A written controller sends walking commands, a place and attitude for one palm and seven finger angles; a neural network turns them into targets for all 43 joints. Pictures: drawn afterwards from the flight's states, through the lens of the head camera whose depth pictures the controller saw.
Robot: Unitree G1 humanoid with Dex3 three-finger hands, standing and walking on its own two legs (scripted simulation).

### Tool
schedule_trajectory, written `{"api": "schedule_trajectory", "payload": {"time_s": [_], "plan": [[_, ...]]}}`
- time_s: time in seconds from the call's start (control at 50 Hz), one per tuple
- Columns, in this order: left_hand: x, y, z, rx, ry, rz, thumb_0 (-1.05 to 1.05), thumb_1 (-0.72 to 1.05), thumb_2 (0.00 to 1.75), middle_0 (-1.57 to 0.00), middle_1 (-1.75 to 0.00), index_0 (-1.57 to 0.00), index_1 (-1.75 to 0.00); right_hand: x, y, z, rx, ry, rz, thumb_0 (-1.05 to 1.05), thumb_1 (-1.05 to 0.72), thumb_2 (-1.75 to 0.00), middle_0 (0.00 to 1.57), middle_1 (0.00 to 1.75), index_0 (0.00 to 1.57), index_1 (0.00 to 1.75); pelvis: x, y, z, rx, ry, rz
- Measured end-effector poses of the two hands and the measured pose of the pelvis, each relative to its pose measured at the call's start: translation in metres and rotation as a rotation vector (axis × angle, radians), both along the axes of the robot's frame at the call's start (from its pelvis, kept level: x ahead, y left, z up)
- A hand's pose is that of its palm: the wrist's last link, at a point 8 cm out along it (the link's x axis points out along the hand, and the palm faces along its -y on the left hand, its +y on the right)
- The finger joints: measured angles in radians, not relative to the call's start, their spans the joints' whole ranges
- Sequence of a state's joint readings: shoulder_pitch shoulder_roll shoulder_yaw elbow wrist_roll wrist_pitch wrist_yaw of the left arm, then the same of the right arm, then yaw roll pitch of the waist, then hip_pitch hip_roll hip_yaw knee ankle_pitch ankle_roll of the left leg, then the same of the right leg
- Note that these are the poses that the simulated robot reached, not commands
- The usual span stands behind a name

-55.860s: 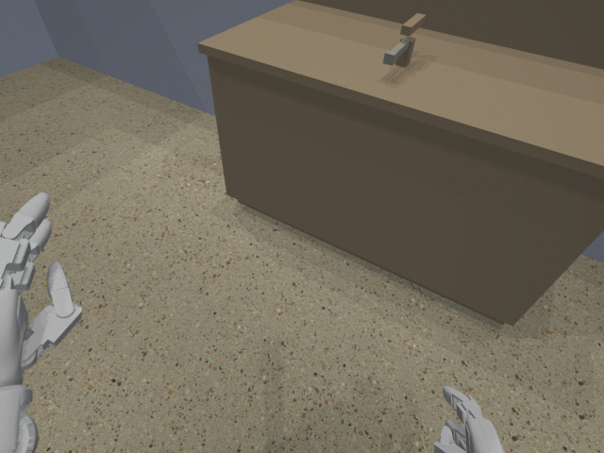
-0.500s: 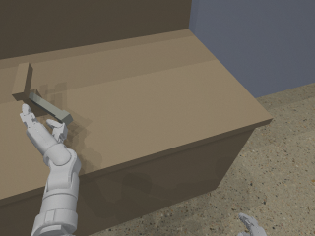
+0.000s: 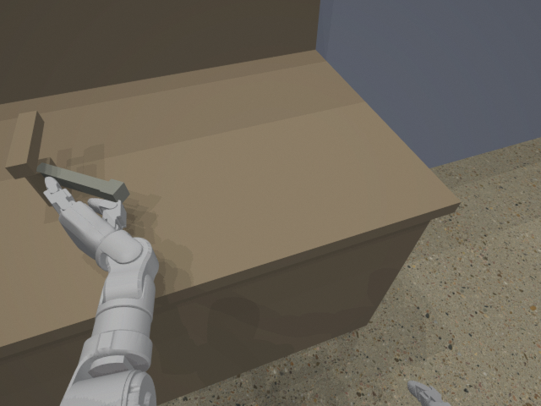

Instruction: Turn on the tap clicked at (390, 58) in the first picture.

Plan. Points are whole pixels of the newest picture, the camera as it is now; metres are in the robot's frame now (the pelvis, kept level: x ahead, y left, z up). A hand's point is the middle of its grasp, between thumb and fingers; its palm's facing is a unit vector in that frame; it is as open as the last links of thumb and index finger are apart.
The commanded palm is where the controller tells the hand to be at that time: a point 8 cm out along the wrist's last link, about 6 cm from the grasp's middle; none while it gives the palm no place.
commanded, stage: push the lever round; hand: left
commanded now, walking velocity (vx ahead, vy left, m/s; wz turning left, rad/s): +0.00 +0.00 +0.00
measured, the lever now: (115, 192) +0.41 +0.27 +0.09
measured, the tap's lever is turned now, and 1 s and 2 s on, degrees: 51 86 86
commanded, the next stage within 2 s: lift the hand up off the lever in 0.98 s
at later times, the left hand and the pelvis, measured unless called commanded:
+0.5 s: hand (137, 190) +0.42 +0.24 +0.08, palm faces +0.87 -0.49 -0.09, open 7.9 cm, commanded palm +0.37 +0.25 +0.09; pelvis +0.00 -0.01 +0.00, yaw +0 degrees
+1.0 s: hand (145, 180) +0.45 +0.23 +0.08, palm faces +0.87 -0.47 -0.11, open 8.4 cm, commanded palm +0.40 +0.25 +0.09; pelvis -0.01 -0.02 -0.01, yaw +0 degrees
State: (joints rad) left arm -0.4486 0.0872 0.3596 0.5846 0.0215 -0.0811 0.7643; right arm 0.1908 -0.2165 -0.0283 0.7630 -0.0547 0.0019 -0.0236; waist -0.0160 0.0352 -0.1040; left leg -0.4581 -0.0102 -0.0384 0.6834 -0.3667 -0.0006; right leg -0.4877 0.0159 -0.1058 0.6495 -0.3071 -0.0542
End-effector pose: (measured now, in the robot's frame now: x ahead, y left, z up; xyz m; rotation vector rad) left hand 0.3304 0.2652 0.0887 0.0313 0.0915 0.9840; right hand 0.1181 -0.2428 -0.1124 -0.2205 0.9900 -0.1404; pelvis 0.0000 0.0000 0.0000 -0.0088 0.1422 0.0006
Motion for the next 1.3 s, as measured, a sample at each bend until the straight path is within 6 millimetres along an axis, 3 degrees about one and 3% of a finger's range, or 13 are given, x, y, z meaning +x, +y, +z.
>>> {"api": "schedule_trajectory", "payload": {"time_s": [0.2, 0.38, 0.74, 1.3], "plan": [[0.005, -0.006, 0.001, -0.005, 0.003, 0.038, 0.01, 0.94, 0.92, -0.15, -0.15, -0.15, -0.15, -0.006, -0.006, -0.003, 0.001, 0.018, 0.009, 0.01, -0.9, -0.9, 0.2, 0.3, 0.21, 0.3, -0.003, -0.004, -0.001, 0.0, 0.005, 0.01], [0.024, -0.015, 0.001, -0.01, 0.012, 0.067, 0.01, 0.94, 0.92, -0.15, -0.15, -0.14, -0.15, -0.017, -0.007, -0.008, 0.007, 0.052, 0.01, 0.01, -0.9, -0.9, 0.2, 0.3, 0.21, 0.3, -0.004, -0.007, -0.004, 0.002, 0.032, 0.01], [0.051, -0.024, 0.001, 0.002, 0.033, 0.079, 0.02, 0.9, 0.9, -0.15, -0.15, -0.06, -0.11, -0.063, -0.023, -0.017, 0.006, 0.163, -0.051, 0.01, -0.9, -0.9, 0.2, 0.3, 0.21, 0.3, -0.004, -0.014, -0.007, 0.008, 0.064, 0.0], [0.065, -0.029, 0.003, -0.002, 0.043, 0.102, 0.02, 0.9, 0.9, -0.15, -0.15, 0.0, -0.08, -0.1, -0.031, -0.021, 0.009, 0.211, -0.082, 0.01, -0.9, -0.9, 0.2, 0.3, 0.21, 0.3, -0.013, -0.021, -0.011, 0.009, 0.09, -0.005]]}}
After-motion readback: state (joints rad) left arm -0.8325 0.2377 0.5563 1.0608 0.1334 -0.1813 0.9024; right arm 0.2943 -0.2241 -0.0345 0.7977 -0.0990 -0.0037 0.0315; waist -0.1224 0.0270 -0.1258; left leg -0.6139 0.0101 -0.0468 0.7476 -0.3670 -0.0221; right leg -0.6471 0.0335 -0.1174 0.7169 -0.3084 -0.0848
